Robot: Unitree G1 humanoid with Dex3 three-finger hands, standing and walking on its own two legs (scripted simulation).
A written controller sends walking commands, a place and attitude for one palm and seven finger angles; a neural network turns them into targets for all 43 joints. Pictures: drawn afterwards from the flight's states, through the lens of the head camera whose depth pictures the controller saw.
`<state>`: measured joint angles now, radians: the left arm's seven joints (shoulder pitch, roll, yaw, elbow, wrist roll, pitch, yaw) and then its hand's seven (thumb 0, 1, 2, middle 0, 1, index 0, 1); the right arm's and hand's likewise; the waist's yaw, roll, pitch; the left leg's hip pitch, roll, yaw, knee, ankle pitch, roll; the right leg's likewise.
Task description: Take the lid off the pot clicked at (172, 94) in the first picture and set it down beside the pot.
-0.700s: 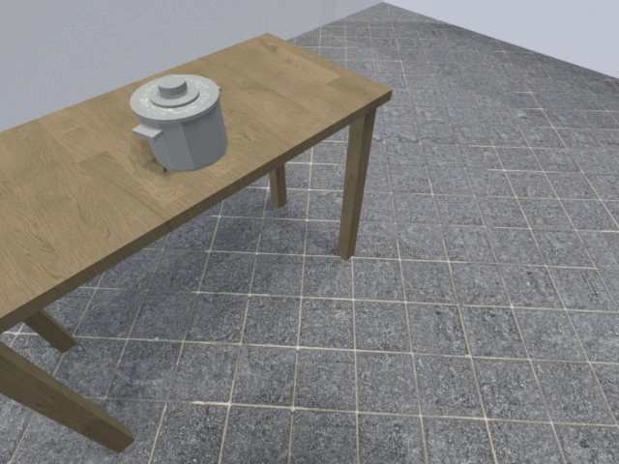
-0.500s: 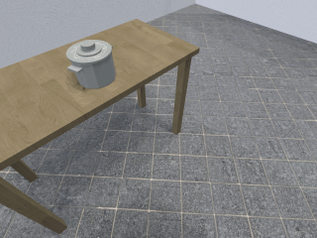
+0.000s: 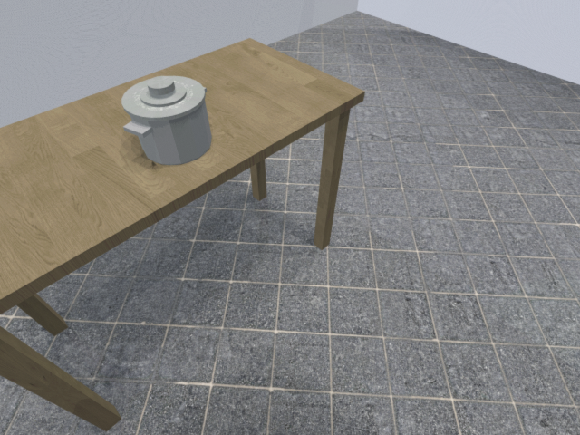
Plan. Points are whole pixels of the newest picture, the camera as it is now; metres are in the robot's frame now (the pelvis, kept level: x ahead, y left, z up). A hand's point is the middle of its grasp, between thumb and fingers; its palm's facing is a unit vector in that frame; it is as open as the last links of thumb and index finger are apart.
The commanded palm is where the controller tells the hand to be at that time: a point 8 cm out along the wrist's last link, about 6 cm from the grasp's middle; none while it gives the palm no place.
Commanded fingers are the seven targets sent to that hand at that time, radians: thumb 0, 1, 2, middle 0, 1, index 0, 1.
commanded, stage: walk to a spot facing it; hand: left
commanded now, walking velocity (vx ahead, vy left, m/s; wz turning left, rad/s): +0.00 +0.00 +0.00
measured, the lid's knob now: (161, 85) +0.73 +0.32 +0.11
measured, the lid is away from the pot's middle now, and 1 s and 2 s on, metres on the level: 0.00 0.00 0.00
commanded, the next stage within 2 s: none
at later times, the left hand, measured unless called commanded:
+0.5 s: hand out of the picture +0.05 +0.17 -0.18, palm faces -0.14 -0.94 -0.30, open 7.4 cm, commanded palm none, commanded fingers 0.00 0.90 0.90 -0.20 -0.30 -0.20 -0.30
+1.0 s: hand out of the picture +0.09 +0.14 -0.15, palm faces -0.33 -0.91 -0.24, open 7.4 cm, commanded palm none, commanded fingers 0.00 0.90 0.90 -0.20 -0.30 -0.20 -0.30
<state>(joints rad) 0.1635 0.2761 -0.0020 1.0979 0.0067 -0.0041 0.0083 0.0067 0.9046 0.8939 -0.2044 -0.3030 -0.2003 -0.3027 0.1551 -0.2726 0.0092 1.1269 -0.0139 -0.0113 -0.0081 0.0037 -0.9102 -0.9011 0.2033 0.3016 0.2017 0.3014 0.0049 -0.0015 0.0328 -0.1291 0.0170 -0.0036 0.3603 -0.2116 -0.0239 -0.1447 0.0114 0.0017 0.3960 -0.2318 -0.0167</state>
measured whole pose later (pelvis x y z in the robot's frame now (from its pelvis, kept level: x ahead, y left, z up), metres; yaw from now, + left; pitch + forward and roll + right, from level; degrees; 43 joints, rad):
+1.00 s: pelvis +0.00 -0.04 +0.00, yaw -27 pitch +2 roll +1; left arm 0.37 0.19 0.06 0.94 0.02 -0.01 -0.01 0.01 0.90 0.89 -0.21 -0.30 -0.20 -0.30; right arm 0.13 -0.24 -0.06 0.90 -0.03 0.03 0.01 0.01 -0.91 -0.90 0.20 0.30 0.20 0.30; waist 0.07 0.01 0.01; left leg -0.46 0.03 -0.04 0.91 -0.32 -0.07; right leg -0.20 0.16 0.22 0.35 -0.15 -0.10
